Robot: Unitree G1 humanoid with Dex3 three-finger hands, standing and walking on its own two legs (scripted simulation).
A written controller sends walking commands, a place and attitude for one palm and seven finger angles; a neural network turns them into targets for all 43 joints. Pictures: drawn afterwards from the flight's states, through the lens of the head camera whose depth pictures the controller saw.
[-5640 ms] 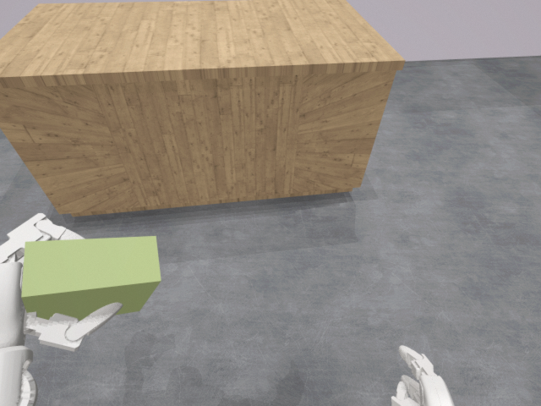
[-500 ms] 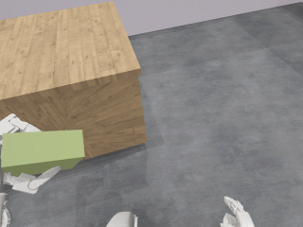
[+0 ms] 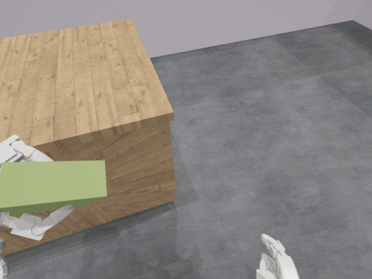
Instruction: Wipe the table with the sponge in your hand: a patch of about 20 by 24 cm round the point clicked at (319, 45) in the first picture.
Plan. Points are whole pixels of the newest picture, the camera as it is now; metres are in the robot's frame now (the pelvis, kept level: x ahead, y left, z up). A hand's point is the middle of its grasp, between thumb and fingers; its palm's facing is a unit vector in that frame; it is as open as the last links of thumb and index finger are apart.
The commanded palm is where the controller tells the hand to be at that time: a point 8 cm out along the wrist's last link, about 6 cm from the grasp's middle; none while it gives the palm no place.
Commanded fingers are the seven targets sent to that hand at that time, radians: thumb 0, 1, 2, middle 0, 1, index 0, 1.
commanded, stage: take the last steps up to it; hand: left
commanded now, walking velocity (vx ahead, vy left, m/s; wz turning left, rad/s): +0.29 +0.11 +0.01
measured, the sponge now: (68, 188) +0.22 +0.20 +0.16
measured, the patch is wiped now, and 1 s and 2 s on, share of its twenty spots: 0.00 0.00 0.00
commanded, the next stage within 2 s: come to a stop and stand still in 0.76 s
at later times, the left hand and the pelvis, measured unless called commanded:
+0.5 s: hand (47, 132) +0.32 +0.26 +0.18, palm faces +0.40 -0.80 -0.44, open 9.6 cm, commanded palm +0.26 +0.30 +0.19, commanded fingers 0.00 0.10 1.30 -1.20 -1.60 -1.20 -1.60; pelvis +0.10 +0.03 -0.01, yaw -1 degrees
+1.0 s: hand (72, 117) +0.37 +0.25 +0.17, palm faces +0.35 -0.81 -0.47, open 9.6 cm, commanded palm +0.31 +0.30 +0.19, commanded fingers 0.00 0.10 1.30 -1.20 -1.60 -1.20 -1.60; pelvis +0.15 +0.02 +0.01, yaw +0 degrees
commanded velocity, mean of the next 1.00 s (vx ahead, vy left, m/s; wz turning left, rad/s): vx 0.15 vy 0.09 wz -0.01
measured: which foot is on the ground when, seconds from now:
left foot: down 0.00-0.04, up 0.06-0.40, down 0.42-0.74, up 0.76-1.00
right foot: up 0.00-0.00, down 0.02-0.44, up 0.46-0.68, down 0.70-1.00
